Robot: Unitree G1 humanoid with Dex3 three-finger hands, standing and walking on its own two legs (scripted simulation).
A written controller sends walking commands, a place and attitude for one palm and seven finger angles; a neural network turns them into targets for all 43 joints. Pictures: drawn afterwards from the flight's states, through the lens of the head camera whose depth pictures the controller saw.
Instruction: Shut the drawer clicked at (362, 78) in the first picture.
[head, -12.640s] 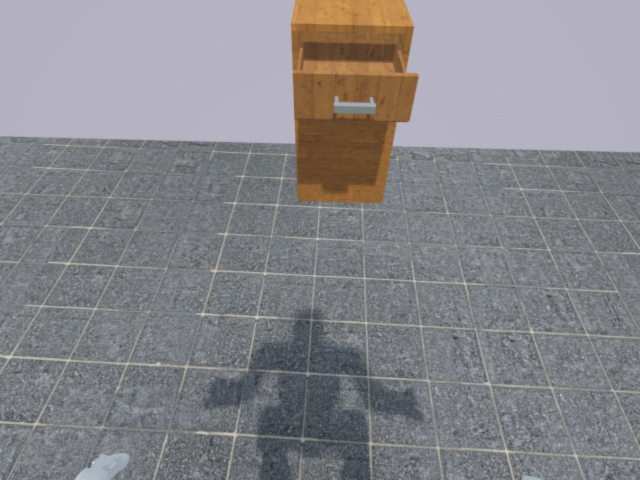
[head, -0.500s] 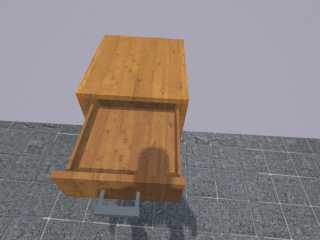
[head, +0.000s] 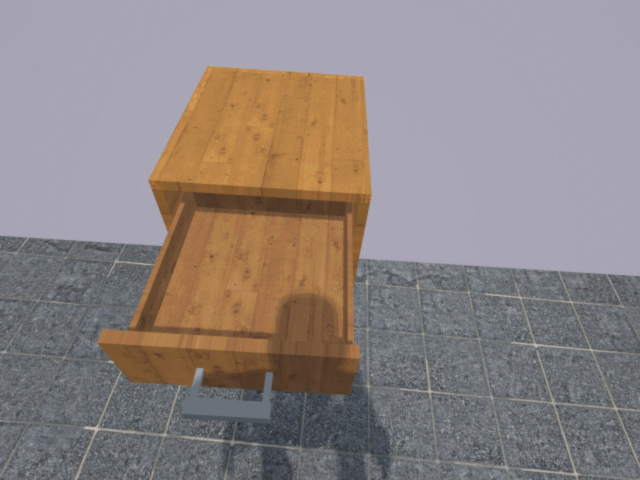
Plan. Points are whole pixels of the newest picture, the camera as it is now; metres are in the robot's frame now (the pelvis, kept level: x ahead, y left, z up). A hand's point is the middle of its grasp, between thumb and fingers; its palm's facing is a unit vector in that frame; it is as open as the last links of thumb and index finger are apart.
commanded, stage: look again from close up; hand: left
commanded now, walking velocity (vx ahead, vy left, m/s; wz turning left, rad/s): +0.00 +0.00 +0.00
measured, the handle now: (230, 394) +0.25 +0.14 -0.09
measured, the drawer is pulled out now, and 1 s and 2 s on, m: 0.30 0.29 0.29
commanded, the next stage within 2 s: raise the hand and make a fist in 0.10 s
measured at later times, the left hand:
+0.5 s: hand (228, 437) +0.17 +0.12 +0.00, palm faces +0.07 -1.00 +0.02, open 6.6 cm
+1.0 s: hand out of the picture +0.13 +0.10 -0.04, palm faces -0.04 -1.00 +0.00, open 4.0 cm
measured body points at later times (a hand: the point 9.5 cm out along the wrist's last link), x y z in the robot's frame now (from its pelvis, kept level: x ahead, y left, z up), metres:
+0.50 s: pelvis -0.04 -0.03 -0.04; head -0.03 -0.04 +0.41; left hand +0.16 +0.17 +0.00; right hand +0.12 -0.29 -0.11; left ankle -0.02 +0.07 -0.74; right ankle -0.04 -0.13 -0.74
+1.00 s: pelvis -0.05 -0.08 -0.08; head +0.00 -0.09 +0.37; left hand +0.13 +0.16 -0.04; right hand +0.12 -0.29 -0.17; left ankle -0.02 +0.07 -0.74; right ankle -0.05 -0.13 -0.74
